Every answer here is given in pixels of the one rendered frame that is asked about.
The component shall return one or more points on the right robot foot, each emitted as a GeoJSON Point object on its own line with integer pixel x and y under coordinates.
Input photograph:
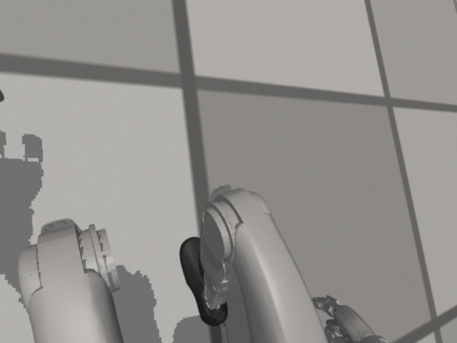
{"type": "Point", "coordinates": [194, 276]}

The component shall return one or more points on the right robot hand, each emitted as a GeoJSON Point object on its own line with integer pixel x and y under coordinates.
{"type": "Point", "coordinates": [346, 321]}

